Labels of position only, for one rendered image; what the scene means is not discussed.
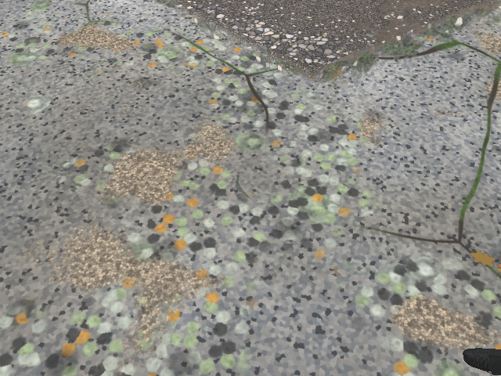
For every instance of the robot right hand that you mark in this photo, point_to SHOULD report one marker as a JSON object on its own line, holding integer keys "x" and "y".
{"x": 484, "y": 359}

